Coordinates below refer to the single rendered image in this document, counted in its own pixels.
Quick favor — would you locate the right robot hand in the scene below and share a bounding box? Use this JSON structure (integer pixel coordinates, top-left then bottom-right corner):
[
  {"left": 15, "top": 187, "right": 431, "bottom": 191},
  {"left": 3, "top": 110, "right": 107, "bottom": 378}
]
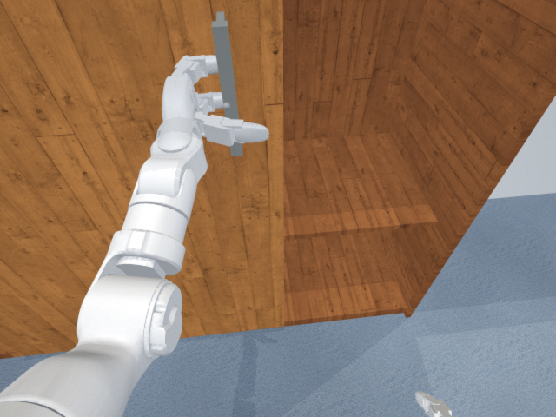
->
[{"left": 415, "top": 391, "right": 452, "bottom": 417}]

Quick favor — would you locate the robot left forearm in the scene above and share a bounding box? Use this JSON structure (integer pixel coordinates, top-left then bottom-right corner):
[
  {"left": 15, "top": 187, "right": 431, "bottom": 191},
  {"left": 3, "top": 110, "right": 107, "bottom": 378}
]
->
[{"left": 77, "top": 117, "right": 208, "bottom": 340}]

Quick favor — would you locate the wardrobe door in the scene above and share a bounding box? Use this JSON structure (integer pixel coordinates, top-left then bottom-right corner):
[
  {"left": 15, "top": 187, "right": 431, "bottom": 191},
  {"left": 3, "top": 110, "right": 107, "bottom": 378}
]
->
[{"left": 0, "top": 0, "right": 284, "bottom": 357}]

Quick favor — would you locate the left robot hand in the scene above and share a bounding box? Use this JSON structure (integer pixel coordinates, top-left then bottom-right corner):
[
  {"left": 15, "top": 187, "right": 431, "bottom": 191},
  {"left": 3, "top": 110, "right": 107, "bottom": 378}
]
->
[{"left": 162, "top": 55, "right": 269, "bottom": 146}]

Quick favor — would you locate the handle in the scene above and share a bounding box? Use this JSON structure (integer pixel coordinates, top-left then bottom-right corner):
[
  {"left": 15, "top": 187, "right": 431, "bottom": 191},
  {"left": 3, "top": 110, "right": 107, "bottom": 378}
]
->
[{"left": 212, "top": 11, "right": 243, "bottom": 156}]

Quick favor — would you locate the robot left upper arm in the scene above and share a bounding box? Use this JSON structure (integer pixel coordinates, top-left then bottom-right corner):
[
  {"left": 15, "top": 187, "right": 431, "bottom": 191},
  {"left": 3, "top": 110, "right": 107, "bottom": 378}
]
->
[{"left": 0, "top": 274, "right": 182, "bottom": 417}]

